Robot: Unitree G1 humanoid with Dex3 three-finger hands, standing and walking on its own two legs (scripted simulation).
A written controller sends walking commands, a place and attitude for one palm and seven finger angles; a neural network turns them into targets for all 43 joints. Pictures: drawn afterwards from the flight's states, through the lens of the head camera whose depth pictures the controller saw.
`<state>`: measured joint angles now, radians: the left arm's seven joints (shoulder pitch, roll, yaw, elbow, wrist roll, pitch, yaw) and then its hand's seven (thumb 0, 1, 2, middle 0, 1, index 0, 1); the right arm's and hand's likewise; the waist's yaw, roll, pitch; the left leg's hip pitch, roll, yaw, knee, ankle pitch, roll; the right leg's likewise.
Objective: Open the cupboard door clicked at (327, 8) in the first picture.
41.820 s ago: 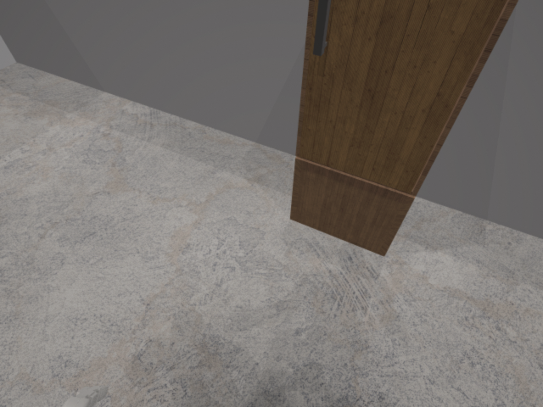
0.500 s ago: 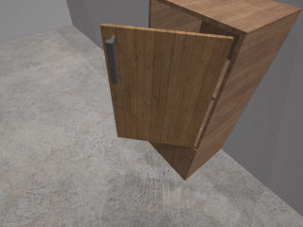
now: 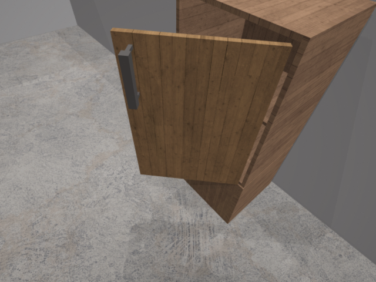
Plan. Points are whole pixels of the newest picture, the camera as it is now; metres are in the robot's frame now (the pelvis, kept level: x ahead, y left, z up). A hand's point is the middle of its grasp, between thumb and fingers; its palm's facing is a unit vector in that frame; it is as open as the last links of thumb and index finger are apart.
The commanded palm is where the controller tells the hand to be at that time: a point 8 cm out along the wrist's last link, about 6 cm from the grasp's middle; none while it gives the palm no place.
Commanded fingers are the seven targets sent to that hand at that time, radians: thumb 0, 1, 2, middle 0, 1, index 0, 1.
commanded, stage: come to a stop and stand still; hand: left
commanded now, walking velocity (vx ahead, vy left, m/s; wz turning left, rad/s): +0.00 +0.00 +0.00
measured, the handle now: (131, 77) +0.54 +0.18 +0.14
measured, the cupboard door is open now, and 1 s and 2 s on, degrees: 43 43 43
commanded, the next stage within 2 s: look again from close up in 1.02 s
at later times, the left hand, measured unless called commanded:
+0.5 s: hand out of the picture -0.01 +0.17 -0.18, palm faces +0.03 -0.98 -0.21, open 7.3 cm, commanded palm none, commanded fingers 0.00 0.90 0.90 -0.20 -0.30 -0.20 -0.30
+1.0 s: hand out of the picture -0.01 +0.20 -0.16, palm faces +0.02 -0.96 -0.27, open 7.4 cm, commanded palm none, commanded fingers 0.00 0.90 0.90 -0.20 -0.30 -0.20 -0.30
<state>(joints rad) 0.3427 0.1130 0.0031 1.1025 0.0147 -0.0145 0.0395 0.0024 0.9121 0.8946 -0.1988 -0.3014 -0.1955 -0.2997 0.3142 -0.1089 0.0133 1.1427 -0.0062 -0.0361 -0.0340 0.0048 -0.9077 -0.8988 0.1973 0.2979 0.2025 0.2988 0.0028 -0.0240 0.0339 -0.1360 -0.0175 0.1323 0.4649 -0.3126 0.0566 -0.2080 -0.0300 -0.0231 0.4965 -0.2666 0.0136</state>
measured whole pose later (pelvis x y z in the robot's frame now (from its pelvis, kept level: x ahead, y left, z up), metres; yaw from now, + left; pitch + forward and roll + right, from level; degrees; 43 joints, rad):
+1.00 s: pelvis -0.05 -0.01 +0.00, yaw +1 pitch -3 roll +0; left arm 0.25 0.25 0.00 1.04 0.02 -0.01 0.03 0.00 0.91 0.89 -0.20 -0.30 -0.20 -0.30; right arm 0.20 -0.25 -0.01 1.07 -0.02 -0.01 0.00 0.01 -0.91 -0.90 0.20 0.30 0.20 0.30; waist -0.01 -0.01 0.01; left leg -0.17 -0.02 0.11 0.44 -0.22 0.05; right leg -0.22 -0.03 -0.05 0.44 -0.17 0.00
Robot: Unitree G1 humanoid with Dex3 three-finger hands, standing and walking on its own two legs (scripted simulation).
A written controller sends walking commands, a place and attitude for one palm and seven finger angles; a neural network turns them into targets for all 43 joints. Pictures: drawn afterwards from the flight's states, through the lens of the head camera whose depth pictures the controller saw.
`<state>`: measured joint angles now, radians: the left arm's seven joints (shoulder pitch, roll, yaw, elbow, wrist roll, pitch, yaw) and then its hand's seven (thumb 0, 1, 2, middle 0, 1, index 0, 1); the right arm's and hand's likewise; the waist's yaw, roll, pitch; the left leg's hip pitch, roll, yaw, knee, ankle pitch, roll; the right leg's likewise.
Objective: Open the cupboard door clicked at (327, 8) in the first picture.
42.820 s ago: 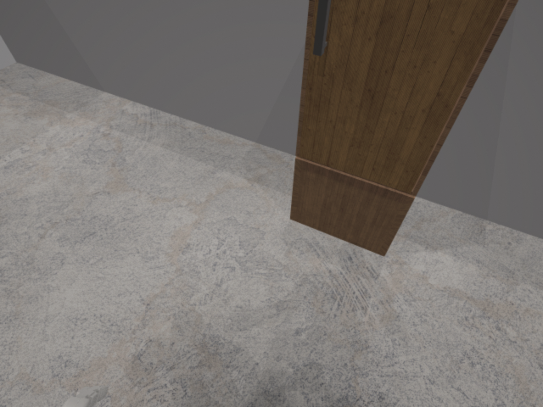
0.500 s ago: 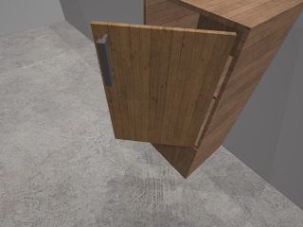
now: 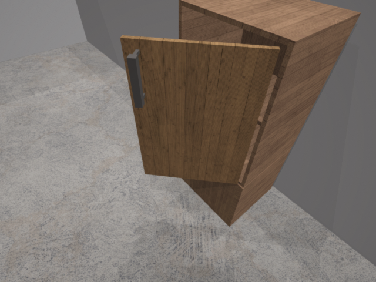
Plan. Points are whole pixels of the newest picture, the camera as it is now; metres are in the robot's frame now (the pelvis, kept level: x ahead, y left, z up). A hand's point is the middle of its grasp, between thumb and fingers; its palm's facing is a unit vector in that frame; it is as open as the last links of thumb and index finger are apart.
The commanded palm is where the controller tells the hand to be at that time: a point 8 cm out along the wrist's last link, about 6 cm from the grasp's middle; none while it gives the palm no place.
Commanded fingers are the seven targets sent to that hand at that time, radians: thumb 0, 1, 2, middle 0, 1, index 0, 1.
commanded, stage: come to a stop and stand still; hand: left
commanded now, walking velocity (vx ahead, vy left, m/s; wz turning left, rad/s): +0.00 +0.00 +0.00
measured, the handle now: (138, 79) +0.60 +0.18 +0.14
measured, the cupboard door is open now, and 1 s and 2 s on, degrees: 43 43 43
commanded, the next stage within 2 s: look again from close up in 0.02 s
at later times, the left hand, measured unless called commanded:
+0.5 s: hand out of the picture -0.03 +0.18 -0.18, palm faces +0.00 -0.99 -0.16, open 7.4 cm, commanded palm none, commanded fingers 0.00 0.90 0.90 -0.20 -0.30 -0.20 -0.30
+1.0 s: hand out of the picture -0.01 +0.17 -0.18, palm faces +0.02 -0.99 -0.16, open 7.4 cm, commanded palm none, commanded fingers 0.00 0.90 0.90 -0.20 -0.30 -0.20 -0.30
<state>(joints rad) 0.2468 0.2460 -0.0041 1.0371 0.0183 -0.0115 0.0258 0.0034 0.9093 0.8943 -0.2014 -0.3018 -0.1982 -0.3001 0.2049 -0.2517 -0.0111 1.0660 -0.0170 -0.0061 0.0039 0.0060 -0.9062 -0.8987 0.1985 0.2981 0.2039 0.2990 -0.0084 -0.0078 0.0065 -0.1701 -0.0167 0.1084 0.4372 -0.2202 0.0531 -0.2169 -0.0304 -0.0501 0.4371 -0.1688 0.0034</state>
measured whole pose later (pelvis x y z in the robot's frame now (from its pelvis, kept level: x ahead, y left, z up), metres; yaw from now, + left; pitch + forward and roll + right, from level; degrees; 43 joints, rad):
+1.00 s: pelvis +0.03 +0.02 +0.00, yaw -2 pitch -2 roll +1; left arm 0.40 0.11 0.02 1.10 0.03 -0.01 0.04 0.00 0.91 0.89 -0.20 -0.30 -0.20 -0.30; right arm 0.32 -0.14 -0.03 1.14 -0.01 -0.01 -0.02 0.01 -0.91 -0.90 0.20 0.30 0.20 0.30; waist 0.00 -0.01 0.01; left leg -0.14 -0.04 0.15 0.45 -0.28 0.07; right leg -0.23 -0.05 -0.01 0.50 -0.23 0.03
